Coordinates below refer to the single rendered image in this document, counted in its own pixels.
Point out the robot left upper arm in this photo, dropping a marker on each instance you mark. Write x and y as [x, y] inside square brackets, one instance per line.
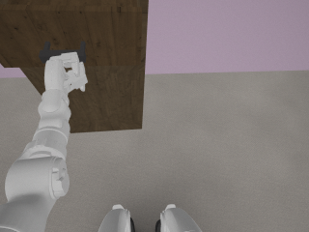
[33, 187]

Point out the handle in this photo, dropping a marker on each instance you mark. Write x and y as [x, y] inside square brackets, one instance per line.
[46, 52]

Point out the drawer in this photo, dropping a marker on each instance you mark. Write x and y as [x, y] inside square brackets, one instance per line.
[111, 30]

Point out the left robot shin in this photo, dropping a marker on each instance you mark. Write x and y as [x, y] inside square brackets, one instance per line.
[117, 206]

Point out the left robot forearm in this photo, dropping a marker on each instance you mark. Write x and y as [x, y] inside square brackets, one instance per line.
[52, 134]

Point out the cabinet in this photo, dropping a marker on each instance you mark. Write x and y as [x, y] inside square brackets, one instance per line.
[113, 99]

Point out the robot left hand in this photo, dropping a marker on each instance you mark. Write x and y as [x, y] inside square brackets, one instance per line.
[56, 77]

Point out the right robot thigh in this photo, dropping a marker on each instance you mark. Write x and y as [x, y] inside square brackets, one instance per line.
[177, 220]

